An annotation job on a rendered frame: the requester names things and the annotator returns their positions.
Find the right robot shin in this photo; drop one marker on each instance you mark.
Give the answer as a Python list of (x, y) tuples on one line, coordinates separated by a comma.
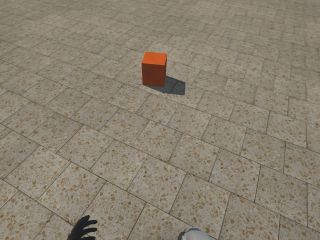
[(193, 229)]

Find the right robot thigh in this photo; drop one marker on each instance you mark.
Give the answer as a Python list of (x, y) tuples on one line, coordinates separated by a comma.
[(195, 235)]

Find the robot left hand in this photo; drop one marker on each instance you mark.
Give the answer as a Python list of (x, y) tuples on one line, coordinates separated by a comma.
[(78, 231)]

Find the carton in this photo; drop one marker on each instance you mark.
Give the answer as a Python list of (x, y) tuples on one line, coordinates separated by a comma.
[(154, 69)]

